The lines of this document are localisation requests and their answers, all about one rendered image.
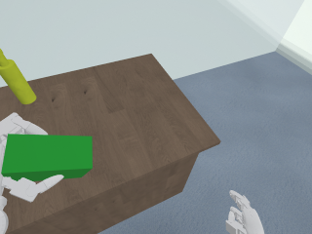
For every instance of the table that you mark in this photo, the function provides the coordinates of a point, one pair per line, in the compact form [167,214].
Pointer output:
[146,137]

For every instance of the sponge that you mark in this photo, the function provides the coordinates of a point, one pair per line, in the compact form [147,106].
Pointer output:
[38,157]

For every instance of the robot left hand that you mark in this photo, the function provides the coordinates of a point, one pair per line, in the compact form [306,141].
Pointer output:
[23,188]

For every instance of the robot right hand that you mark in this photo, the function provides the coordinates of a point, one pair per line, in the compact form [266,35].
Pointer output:
[248,220]

